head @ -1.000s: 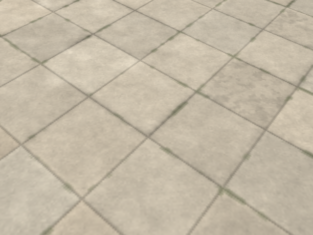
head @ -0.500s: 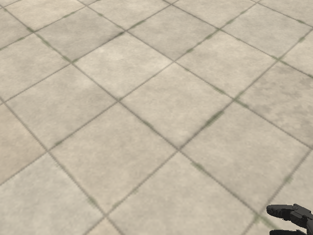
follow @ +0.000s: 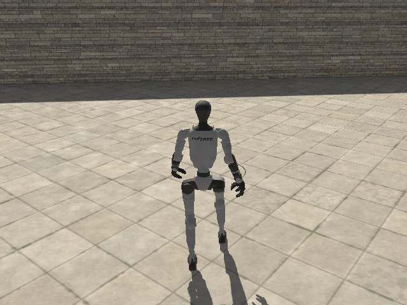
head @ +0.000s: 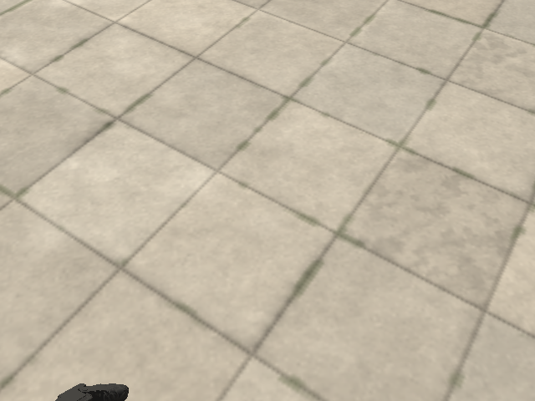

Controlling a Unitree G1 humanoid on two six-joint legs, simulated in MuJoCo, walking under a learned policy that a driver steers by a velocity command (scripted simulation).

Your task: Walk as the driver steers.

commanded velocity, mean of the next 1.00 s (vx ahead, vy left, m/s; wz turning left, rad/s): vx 0.50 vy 0.00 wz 0.32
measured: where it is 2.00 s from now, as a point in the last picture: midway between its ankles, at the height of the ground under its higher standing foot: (134, 195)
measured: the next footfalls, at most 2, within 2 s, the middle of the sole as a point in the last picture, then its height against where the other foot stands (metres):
right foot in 0.12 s outside the picture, level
left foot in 0.64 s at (197, 388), level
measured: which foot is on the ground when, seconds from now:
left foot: down 0.00-0.12, up 0.14-0.62, down 0.64-1.00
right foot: up 0.00-0.10, down 0.12-0.66, up 0.68-1.00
